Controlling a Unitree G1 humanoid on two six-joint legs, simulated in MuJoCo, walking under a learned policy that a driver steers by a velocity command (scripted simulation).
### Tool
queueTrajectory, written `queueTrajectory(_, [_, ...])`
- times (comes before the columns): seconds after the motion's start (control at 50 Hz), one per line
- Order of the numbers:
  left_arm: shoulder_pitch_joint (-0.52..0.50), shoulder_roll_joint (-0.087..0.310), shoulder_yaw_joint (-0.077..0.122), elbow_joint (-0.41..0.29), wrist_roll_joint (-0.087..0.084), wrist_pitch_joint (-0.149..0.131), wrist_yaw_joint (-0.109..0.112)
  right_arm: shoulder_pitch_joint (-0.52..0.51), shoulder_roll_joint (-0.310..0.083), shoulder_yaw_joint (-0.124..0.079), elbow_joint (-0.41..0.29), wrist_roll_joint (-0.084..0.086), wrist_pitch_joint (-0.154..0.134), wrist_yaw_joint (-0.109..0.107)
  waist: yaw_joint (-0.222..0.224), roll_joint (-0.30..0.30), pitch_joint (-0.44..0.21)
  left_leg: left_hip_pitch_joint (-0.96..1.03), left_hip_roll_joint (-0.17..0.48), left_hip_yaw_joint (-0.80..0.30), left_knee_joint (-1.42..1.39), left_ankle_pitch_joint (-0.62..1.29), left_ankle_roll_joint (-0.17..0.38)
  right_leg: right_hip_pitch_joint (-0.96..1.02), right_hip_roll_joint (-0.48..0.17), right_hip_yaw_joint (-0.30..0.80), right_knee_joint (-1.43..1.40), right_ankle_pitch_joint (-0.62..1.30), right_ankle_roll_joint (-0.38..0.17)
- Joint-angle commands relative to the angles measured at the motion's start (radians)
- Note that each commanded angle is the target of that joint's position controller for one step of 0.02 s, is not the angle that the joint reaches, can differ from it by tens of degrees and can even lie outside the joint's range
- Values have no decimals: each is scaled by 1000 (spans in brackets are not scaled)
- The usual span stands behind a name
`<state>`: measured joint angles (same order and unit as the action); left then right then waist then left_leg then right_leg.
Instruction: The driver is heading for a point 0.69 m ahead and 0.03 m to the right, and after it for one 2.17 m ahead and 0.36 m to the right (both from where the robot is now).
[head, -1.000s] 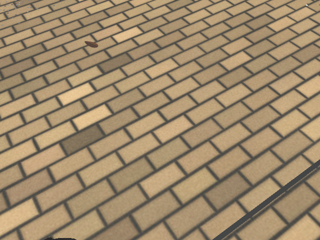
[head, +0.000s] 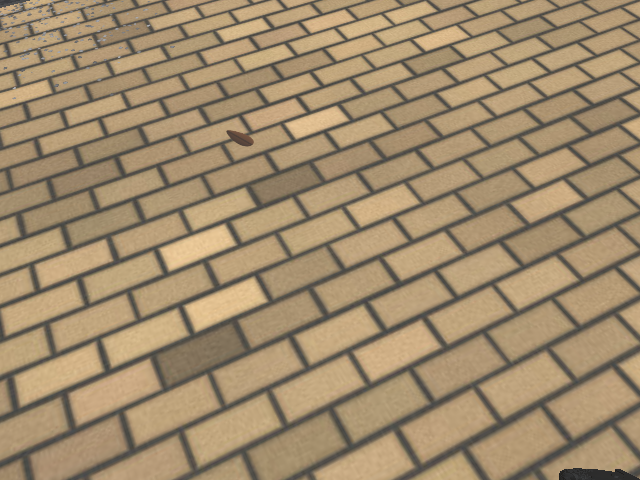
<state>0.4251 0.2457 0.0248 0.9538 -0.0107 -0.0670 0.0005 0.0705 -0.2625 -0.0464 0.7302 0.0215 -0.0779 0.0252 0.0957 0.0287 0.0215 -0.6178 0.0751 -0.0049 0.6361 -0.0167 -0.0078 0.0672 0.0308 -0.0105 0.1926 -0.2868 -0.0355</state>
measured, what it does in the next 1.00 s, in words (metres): walks ahead: left foot, then right foot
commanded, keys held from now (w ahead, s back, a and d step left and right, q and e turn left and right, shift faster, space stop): w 1.00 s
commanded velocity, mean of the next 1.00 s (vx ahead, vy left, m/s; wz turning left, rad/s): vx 0.49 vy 0.00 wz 0.00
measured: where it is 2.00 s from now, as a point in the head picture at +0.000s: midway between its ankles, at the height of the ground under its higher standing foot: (368, 222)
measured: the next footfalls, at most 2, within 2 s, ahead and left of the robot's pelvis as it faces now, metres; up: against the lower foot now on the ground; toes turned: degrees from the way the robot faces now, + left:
left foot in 0.12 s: +0.26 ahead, +0.14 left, +0.00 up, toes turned +1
right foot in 0.68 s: +0.57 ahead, -0.09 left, +0.00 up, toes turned -2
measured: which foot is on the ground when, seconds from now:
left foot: up 0.00-0.10, down 0.12-0.70, up 0.72-1.00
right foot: down 0.00-0.14, up 0.16-0.66, down 0.68-1.00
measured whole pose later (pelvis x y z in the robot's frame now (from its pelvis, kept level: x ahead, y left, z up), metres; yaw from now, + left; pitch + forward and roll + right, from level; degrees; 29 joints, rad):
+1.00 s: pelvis +0.57 -0.01 +0.01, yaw +0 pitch +1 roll -1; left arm 0.34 0.26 0.05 0.91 0.00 -0.09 -0.02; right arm 0.13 -0.29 -0.05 0.84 0.00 -0.07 0.00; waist 0.05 0.04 0.01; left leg -0.68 0.14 -0.05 0.79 -0.02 0.00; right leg -0.07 0.07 -0.05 0.21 -0.17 -0.07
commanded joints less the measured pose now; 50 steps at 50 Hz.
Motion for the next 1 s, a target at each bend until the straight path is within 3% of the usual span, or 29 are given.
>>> queueTrajectory(0.02, [15,188,44,-28,-13,-7,9,-143,-59,-4,-106,6,-20,12,-19,-119,105,28,-22,6,-84,59,21,-93,-269,118,-78,298,-143])
queueTrajectory(0.06, [4,198,51,-27,-13,-2,9,-125,-88,-13,-106,3,-23,16,-52,-120,82,72,-34,6,-109,14,54,-32,-291,107,-22,427,-124])
queueTrajectory(0.08, [-7,210,56,-30,-11,2,9,-78,-110,-24,-96,1,-23,15,-85,-131,42,148,-58,23,-110,-16,73,-11,-288,93,46,589,-112])
queueTrajectory(0.1, [-19,212,57,-33,-7,9,10,29,-139,-41,-64,-1,-21,10,-146,-133,-32,294,-88,48,-114,-37,99,-17,-261,63,184,757,-93])
queueTrajectory(0.12, [-20,193,49,-40,2,16,12,200,-176,-63,-13,0,-16,0,-224,-119,-138,532,-85,43,-105,-49,128,-108,-213,30,393,772,-63])
queueTrajectory(0.14, [9,137,27,-68,30,16,15,373,-252,-80,20,-10,-7,-13,-260,50,-292,831,131,-222,-90,-116,191,-335,-139,-8,739,407,-33])
queueTrajectory(0.16, [145,6,-6,-67,5,-6,4,379,-287,-78,36,-18,-10,2,-165,322,-416,1037,316,-740,-298,-439,340,-652,40,74,1035,-274,6])
queueTrajectory(0.18, [46,142,24,-69,-23,-27,-2,327,-179,-52,28,-8,-15,5,-197,181,-289,938,282,-744,-383,-562,290,-760,-20,154,1127,-265,-11])
queueTrajectory(0.2, [-65,188,39,-106,-40,-41,-6,243,-146,-40,20,-6,-19,3,-181,118,-141,794,252,-583,-395,-491,249,-804,-70,122,1116,-161,-29])
queueTrajectory(0.22, [-107,173,37,-113,-31,-46,1,176,-137,-36,13,-13,-23,5,-148,23,-85,658,216,-467,-413,-337,234,-758,-120,103,1071,-65,-26])
queueTrajectory(0.24, [-117,160,41,-113,-14,-43,4,136,-115,-31,11,-23,-27,9,-118,14,-49,561,175,-374,-433,-222,228,-719,-151,100,1016,-6,-19])
queueTrajectory(0.26, [-92,145,42,-108,-9,-33,3,117,-98,-25,15,-33,-32,9,-87,43,-53,505,149,-316,-458,-166,224,-661,-176,108,990,30,-15])
queueTrajectory(0.32, [-97,108,38,-111,-3,-3,6,133,-102,-26,45,-23,-47,8,-65,36,-24,425,129,-222,-517,-87,249,-654,-192,89,909,67,12])
queueTrajectory(0.38, [-216,109,39,-155,10,1,7,182,-134,-32,76,-23,-42,-8,-90,11,27,437,126,-174,-549,-44,256,-757,-197,82,751,207,45])
queueTrajectory(0.46, [-356,80,26,-194,8,-17,-7,246,-155,-32,111,-13,-29,-23,-140,8,46,456,86,-80,-549,0,215,-714,-154,35,490,411,48])
queueTrajectory(0.56, [-497,81,17,-253,-4,-29,-34,343,-167,-33,170,-5,-5,-28,-183,6,70,627,146,-81,-484,43,208,-746,-120,28,348,380,24])
queueTrajectory(0.62, [-483,110,24,-267,-5,-36,-49,338,-185,-41,183,-4,15,-34,-148,32,42,722,183,-92,-399,197,184,-696,-95,19,306,259,-15])
queueTrajectory(0.64, [-429,131,33,-255,-5,-37,-49,322,-195,-44,180,-5,20,-36,-115,52,6,731,176,-84,-336,354,172,-607,-67,-5,300,219,-33])
queueTrajectory(0.66, [-306,163,52,-220,-4,-38,-45,300,-193,-41,176,-7,26,-37,-45,53,-70,709,139,-51,-193,512,152,-433,-33,-38,278,227,-60])
queueTrajectory(0.68, [-125,217,76,-171,2,-36,-35,298,-167,-28,162,-17,28,-39,28,30,-201,577,88,-14,31,454,122,-144,-83,11,316,260,-104])
queueTrajectory(0.7, [8,316,102,-147,20,-30,-29,412,-58,6,141,-23,9,-27,10,-167,-374,155,-53,42,433,82,45,299,-348,429,314,141,-256])
queueTrajectory(0.72, [38,255,86,-132,4,-22,-29,414,-51,13,165,-17,-14,-22,21,-268,-451,-25,-141,-74,624,-536,33,386,-432,742,149,19,-308])
queueTrajectory(0.74, [-31,201,65,-141,-1,-21,-27,321,-158,-16,138,12,-32,-15,22,-203,-302,-126,-75,-124,702,-515,54,274,-400,640,113,-62,-256])
queueTrajectory(0.76, [-115,176,56,-161,2,-20,-24,239,-166,-18,112,26,-41,-15,-3,-145,-179,-138,-19,-87,675,-425,65,115,-365,500,87,-24,-224])
queueTrajectory(0.78, [-178,150,49,-166,11,-22,-27,197,-154,-18,105,12,-40,-20,-34,-82,-88,-109,21,-66,603,-347,61,-39,-324,399,44,56,-210])
queueTrajectory(0.82, [-230,112,39,-169,23,-33,-32,232,-120,-22,120,-5,-17,-26,-95,-109,-48,9,65,-74,516,-263,52,-193,-265,287,-17,162,-189])
queueTrajectory(0.86, [-221,126,43,-154,15,-44,-34,248,-84,-17,126,-10,4,-30,-116,-103,-33,26,74,-61,467,-228,32,-248,-252,221,-56,243,-204])
queueTrajectory(0.94, [-162,161,53,-118,12,-40,-16,113,-80,-16,79,-22,5,-31,-91,-80,10,-61,77,-49,239,-28,-1,-227,-229,127,-87,338,-196])
queueTrajectory(1.0, [-117,174,54,-96,4,-33,-5,1,-56,-5,52,-17,-7,-19,-54,-81,30,-6,40,-11,35,122,0,-226,-196,63,-95,323,-165])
